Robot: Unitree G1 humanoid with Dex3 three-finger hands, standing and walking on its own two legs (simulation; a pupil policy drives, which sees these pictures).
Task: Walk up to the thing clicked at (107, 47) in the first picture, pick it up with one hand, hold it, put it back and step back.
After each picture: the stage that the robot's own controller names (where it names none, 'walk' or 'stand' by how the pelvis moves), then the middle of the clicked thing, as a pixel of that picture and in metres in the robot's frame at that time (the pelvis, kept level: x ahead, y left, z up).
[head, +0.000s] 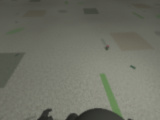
stand; (107, 47) +1.63 -0.43 -0.72
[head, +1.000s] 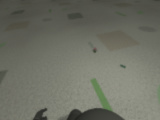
walk; (95, 50) +1.54 -0.03 -0.70
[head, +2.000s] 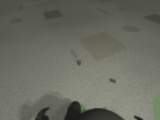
walk; (79, 62) +1.02 +0.24 -0.71
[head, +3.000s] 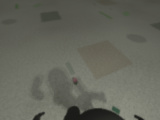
walk; (75, 81) +0.60 +0.22 -0.70
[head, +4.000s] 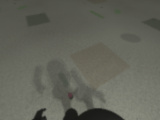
walk; (70, 96) +0.37 +0.23 -0.70
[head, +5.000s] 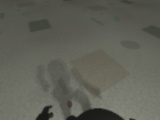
stand; (69, 104) +0.31 +0.23 -0.72
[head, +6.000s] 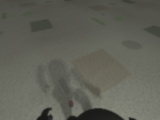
stand; (71, 103) +0.31 +0.22 -0.73
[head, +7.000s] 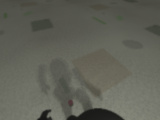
stand; (70, 103) +0.32 +0.23 -0.73
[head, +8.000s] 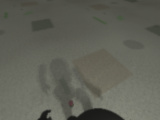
stand; (71, 103) +0.30 +0.22 -0.73
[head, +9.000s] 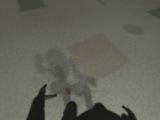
go down; (68, 91) +0.34 +0.22 -0.66
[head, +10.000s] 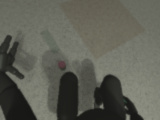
go down; (62, 65) +0.41 +0.24 -0.30
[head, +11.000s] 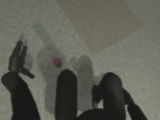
close in; (57, 62) +0.40 +0.24 -0.28
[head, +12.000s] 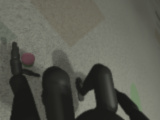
close; (28, 60) +0.40 +0.27 -0.22
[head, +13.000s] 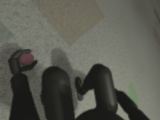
close; (26, 60) +0.39 +0.28 -0.22
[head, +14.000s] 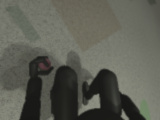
lift; (44, 65) +0.33 +0.26 -0.18
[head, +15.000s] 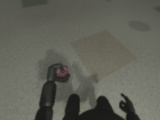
lift; (63, 75) +0.32 +0.19 +0.00
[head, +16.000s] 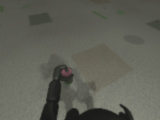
hold; (67, 76) +0.33 +0.16 +0.00
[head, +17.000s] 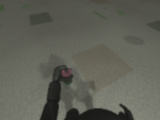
hold; (67, 76) +0.33 +0.17 -0.01
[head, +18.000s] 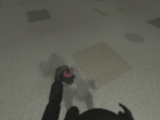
crouch; (69, 77) +0.33 +0.16 -0.02
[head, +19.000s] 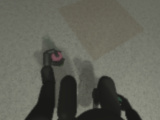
crouch; (58, 59) +0.42 +0.21 -0.10
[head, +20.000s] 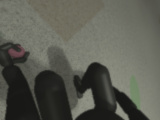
lower; (19, 55) +0.43 +0.28 -0.23
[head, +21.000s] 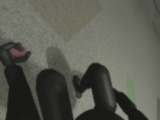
lower; (19, 54) +0.42 +0.29 -0.23
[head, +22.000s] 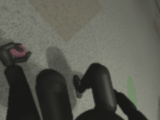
lower; (20, 54) +0.42 +0.29 -0.23
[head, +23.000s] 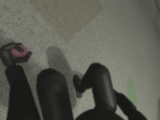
lower; (20, 54) +0.42 +0.29 -0.23
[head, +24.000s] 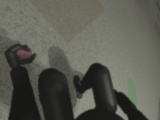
loosen; (25, 55) +0.41 +0.27 -0.23
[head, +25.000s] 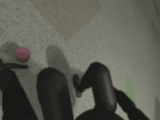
withdraw; (23, 55) +0.41 +0.27 -0.23
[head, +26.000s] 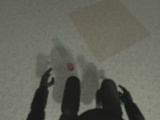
walk; (70, 67) +0.44 +0.20 -0.40
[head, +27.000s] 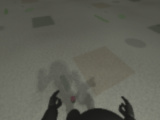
stand; (73, 99) +0.36 +0.18 -0.66
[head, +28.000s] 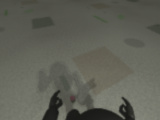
stand; (72, 99) +0.37 +0.19 -0.67
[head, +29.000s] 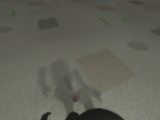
stand; (75, 99) +0.38 +0.18 -0.71
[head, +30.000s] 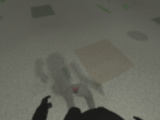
walk; (75, 90) +0.40 +0.15 -0.70
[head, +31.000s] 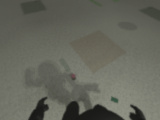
walk; (73, 77) +0.57 +0.21 -0.70
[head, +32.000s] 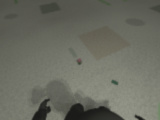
walk; (79, 61) +0.91 +0.22 -0.70
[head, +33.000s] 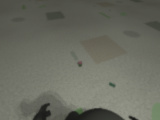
stand; (80, 64) +1.02 +0.18 -0.71
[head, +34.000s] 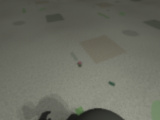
stand; (79, 64) +1.04 +0.19 -0.72
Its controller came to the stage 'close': yes
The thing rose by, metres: 0.71
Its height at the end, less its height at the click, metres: +0.00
